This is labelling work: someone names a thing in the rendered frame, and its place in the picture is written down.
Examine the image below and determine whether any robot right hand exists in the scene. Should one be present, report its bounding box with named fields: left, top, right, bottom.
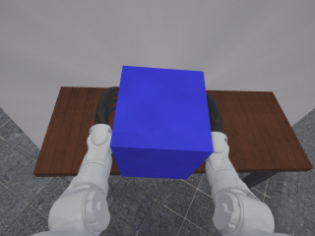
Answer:
left=206, top=93, right=223, bottom=133

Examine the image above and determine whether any left robot forearm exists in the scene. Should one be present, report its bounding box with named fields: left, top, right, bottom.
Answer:
left=48, top=124, right=112, bottom=231

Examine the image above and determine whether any robot left hand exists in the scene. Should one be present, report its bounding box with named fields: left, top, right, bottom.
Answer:
left=94, top=87, right=119, bottom=125

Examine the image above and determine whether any robot left upper arm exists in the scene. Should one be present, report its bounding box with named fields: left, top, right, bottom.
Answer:
left=31, top=189, right=110, bottom=236

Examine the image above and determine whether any right robot forearm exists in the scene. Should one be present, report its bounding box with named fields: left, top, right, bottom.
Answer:
left=205, top=132, right=275, bottom=232

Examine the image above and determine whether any table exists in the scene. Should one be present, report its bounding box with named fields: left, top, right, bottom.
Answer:
left=33, top=87, right=313, bottom=189

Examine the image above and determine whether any robot right upper arm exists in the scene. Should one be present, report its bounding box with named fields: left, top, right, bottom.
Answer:
left=213, top=192, right=291, bottom=236

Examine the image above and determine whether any carton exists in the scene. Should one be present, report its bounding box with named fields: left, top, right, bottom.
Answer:
left=110, top=66, right=214, bottom=180

